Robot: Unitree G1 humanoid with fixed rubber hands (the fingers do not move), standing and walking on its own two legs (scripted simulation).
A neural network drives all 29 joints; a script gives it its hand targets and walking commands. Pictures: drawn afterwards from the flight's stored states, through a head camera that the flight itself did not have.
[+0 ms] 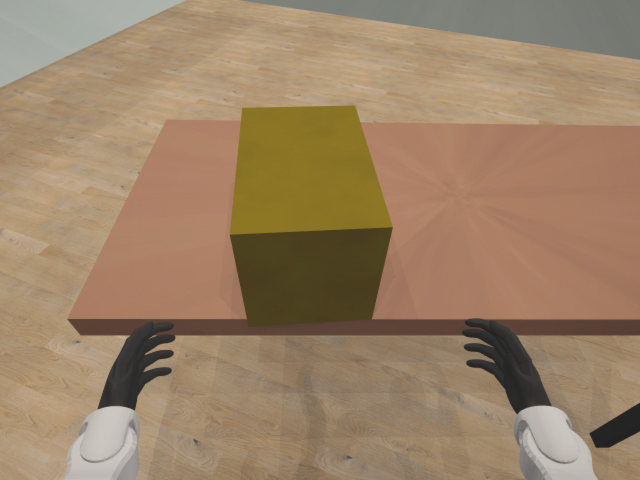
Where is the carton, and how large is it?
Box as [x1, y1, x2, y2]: [230, 105, 392, 326]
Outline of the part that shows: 354,105 242,108 231,216 230,238 249,326 371,318 392,226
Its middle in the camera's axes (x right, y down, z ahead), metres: -0.02 -0.04 +0.59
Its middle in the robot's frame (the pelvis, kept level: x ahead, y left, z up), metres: +0.47 +0.02 +0.08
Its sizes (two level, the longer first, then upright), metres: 0.277 0.179 0.190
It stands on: a table, 0.76 m high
